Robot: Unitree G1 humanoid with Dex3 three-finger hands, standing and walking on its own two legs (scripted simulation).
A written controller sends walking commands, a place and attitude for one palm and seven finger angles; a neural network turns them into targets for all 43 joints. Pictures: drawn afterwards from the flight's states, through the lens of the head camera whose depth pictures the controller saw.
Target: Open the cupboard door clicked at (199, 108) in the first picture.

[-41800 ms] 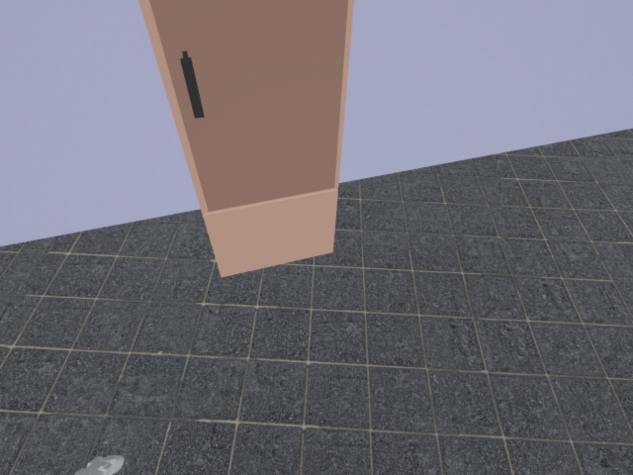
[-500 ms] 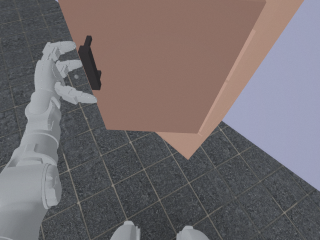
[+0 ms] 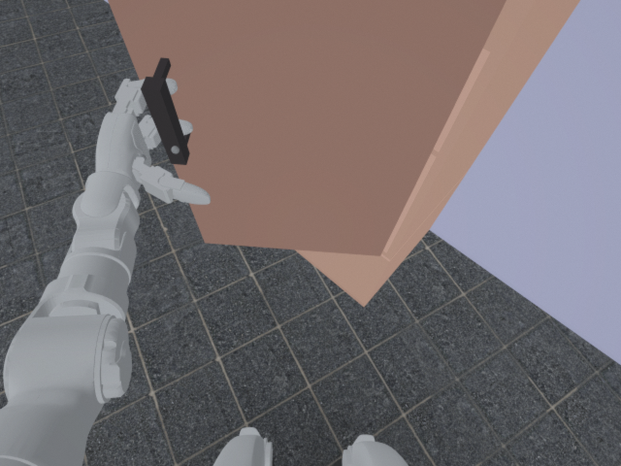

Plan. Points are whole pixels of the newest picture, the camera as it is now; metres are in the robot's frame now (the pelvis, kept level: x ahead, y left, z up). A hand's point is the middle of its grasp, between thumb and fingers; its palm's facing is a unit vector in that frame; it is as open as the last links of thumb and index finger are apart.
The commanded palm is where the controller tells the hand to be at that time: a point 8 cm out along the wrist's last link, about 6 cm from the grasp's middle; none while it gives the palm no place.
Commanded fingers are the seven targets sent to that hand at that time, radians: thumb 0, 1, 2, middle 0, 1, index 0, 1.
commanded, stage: move the hooked fingers beside the handle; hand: left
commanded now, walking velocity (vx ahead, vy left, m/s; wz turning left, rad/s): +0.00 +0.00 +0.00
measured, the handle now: (172, 114) +0.55 +0.19 +0.09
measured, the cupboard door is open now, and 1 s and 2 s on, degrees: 38 39 39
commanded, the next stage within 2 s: none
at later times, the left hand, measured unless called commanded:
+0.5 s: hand (166, 149) +0.48 +0.18 +0.09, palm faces +0.00 -1.00 -0.02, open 14.0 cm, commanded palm +0.45 +0.23 +0.09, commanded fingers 0.00 -0.50 0.30 -0.30 -1.20 -0.30 -1.20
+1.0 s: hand (136, 152) +0.47 +0.21 +0.09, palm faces +0.00 -1.00 -0.02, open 14.0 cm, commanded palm +0.45 +0.26 +0.09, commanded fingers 0.00 -0.50 0.30 -0.30 -1.20 -0.30 -1.20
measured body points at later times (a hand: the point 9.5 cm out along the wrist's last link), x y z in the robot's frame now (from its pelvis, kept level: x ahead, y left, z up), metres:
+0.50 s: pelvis +0.00 -0.02 +0.01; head +0.10 -0.01 +0.45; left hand +0.47 +0.23 +0.10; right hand +0.01 -0.29 -0.11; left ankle +0.00 +0.09 -0.69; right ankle -0.01 -0.12 -0.69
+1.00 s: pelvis -0.01 +0.00 +0.00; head +0.09 +0.01 +0.44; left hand +0.47 +0.27 +0.10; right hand +0.01 -0.28 -0.11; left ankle +0.00 +0.09 -0.69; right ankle -0.01 -0.12 -0.69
